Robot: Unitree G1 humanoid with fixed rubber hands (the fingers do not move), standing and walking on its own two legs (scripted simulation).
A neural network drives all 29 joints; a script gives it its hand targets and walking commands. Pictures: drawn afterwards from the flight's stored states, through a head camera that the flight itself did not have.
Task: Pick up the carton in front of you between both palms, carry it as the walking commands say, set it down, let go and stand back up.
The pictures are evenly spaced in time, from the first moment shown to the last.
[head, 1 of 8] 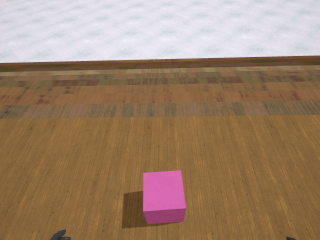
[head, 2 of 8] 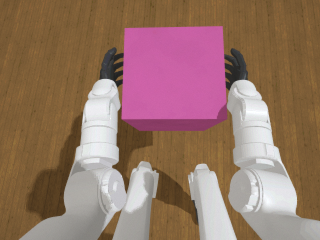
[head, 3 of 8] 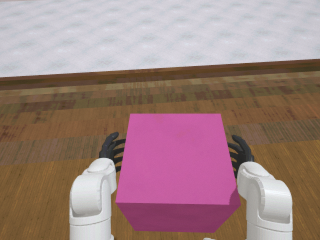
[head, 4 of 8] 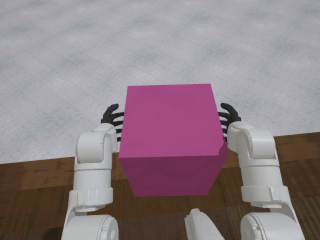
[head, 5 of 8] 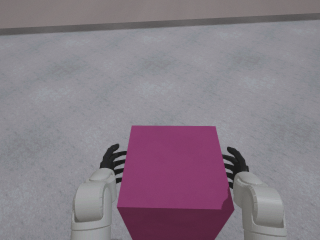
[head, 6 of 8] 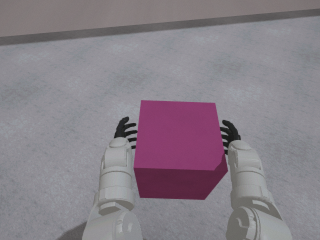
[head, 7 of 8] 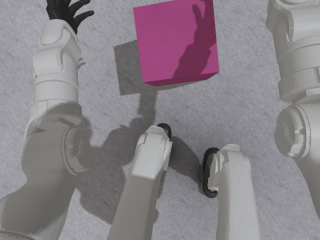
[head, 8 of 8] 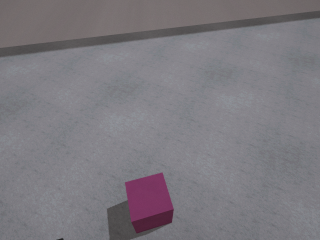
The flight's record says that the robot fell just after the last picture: no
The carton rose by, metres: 0.68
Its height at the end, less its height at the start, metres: -1.24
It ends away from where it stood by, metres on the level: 5.92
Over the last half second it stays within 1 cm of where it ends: yes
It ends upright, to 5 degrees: yes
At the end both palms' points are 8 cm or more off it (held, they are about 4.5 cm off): yes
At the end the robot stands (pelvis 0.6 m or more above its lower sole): yes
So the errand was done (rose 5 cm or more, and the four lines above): yes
